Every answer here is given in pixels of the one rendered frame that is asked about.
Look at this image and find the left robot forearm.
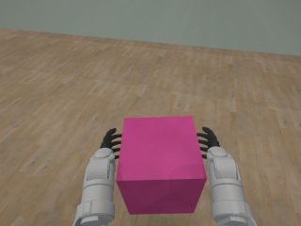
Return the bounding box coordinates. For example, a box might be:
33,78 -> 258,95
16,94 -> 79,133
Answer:
72,148 -> 116,226

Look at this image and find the robot right hand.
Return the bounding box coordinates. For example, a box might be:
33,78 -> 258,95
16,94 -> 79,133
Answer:
197,126 -> 220,159

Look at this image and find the robot left hand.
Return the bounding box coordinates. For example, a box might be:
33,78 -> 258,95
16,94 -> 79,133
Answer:
100,128 -> 122,159

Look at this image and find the carton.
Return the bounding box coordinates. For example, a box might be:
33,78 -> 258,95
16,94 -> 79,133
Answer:
116,116 -> 207,215

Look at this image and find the right robot forearm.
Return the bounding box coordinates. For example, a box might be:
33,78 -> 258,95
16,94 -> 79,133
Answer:
206,146 -> 257,226

